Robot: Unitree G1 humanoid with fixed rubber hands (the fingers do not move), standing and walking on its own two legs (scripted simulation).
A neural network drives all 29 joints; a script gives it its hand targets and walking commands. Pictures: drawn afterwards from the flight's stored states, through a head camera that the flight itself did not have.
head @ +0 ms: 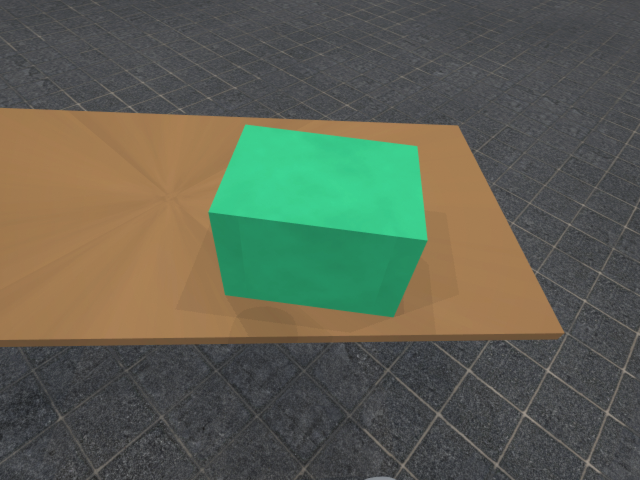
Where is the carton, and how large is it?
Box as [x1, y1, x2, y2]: [208, 125, 427, 316]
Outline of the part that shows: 245,125 208,212 225,294 393,316 427,240 417,147 411,145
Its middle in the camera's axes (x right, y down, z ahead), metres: +0.00 -0.04 +0.67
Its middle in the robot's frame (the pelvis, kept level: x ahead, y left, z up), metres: +0.54 +0.02 -0.01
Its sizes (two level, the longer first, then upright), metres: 0.299 0.218 0.206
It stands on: a table, 0.65 m high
